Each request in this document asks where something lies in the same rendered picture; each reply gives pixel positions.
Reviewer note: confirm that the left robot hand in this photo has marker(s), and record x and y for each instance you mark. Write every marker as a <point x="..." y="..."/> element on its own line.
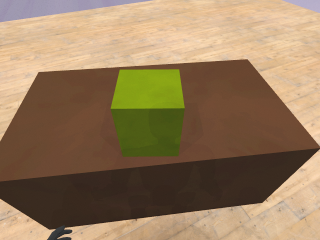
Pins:
<point x="58" y="232"/>

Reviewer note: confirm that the pedestal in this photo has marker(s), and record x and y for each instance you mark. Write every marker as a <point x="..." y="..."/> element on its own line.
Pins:
<point x="61" y="162"/>

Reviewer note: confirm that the carton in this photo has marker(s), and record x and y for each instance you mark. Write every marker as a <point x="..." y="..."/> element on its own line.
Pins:
<point x="148" y="111"/>

